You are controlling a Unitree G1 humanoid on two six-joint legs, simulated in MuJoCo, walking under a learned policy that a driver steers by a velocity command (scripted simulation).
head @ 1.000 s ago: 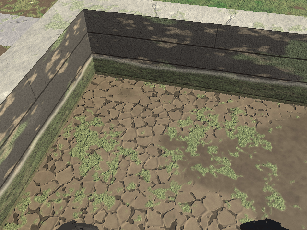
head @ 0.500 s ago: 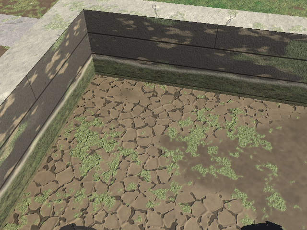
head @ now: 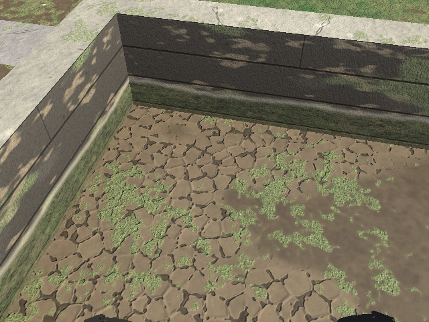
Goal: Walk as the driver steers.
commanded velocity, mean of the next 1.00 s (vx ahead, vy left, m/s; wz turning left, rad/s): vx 0.50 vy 0.00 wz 0.00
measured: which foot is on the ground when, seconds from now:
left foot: down 0.00-1.00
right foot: down 0.00-1.00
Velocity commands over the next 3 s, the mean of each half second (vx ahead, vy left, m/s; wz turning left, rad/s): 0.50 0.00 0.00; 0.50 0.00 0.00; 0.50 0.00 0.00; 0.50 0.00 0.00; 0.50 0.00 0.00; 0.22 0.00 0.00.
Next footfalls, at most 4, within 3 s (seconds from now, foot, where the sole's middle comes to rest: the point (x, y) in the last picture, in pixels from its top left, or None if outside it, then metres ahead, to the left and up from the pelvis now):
none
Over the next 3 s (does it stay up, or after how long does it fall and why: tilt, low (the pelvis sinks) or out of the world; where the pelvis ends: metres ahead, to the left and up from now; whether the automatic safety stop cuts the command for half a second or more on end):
stays up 0.01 0.00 0.00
